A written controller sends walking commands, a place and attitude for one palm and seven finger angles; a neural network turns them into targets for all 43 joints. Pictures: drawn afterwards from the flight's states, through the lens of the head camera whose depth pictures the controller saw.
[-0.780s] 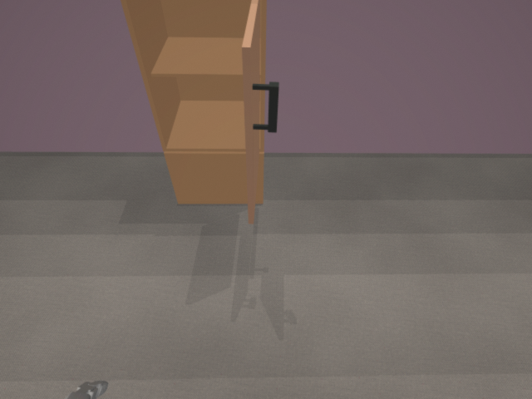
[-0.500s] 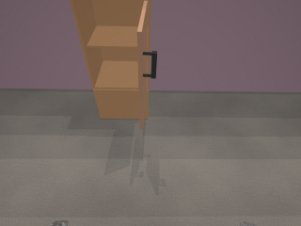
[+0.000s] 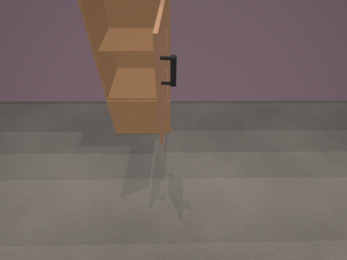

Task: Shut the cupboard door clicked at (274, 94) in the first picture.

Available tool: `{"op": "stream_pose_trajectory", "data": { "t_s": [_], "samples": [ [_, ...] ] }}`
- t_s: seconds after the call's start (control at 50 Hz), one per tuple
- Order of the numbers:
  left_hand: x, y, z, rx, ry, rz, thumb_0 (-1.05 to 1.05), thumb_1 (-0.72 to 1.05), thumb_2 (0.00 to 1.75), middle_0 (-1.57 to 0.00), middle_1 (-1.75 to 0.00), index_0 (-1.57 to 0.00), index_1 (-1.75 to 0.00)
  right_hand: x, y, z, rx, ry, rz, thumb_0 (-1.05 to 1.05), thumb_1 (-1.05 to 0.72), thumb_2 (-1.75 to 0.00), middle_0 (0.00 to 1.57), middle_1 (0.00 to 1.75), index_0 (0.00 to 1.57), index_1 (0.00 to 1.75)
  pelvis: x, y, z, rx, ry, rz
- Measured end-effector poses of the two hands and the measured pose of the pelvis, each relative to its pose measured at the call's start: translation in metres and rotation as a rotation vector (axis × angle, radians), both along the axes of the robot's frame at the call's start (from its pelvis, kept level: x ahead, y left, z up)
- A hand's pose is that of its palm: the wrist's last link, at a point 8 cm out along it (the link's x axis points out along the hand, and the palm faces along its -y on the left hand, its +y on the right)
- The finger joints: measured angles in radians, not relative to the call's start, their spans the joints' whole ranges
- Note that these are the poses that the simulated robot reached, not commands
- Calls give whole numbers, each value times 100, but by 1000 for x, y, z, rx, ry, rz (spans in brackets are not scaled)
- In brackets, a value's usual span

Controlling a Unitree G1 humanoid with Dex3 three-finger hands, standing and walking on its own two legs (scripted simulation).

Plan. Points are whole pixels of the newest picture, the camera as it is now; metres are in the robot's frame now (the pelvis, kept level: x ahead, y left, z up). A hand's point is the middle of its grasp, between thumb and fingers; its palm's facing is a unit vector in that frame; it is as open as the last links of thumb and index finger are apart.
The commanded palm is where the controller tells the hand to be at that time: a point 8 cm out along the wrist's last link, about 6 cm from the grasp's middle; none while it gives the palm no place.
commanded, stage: stand and wait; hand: left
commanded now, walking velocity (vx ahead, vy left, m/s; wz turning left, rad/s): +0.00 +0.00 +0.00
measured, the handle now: (168, 71) +0.79 +0.07 +0.02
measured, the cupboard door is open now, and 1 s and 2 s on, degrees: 87 87 87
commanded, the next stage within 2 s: look at it before walking up in 0.16 s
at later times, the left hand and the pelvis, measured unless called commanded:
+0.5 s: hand out of the picture +0.08 +0.24 -0.15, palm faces -0.04 -0.94 -0.33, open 7.4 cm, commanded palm none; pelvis +0.00 -0.01 +0.00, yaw +0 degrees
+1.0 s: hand out of the picture +0.08 +0.24 -0.16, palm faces -0.04 -0.94 -0.34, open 7.4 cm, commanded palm none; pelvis +0.00 +0.00 +0.00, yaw -2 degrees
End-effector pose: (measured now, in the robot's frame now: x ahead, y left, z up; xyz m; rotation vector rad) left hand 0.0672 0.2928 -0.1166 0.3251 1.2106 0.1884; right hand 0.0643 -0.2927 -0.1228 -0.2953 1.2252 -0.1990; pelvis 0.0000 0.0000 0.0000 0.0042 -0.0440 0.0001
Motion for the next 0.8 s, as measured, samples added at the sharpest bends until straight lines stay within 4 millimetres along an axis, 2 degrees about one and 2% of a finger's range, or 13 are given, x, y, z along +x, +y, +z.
{"op": "stream_pose_trajectory", "data": {
  "t_s": [0.26,0.8],
  "samples": [
    [3,-9,-1,-11,-4,-10,1,90,90,-21,-30,-20,-30,-5,-3,0,5,7,-8,0,-90,-90,20,30,20,30,-2,-4,1,1,7,-4],
    [9,-7,1,-7,-9,-3,1,90,90,-21,-30,-20,-30,13,-5,5,-6,-19,6,0,-90,-90,20,30,20,30,5,-5,2,-1,6,-3]
  ]
}}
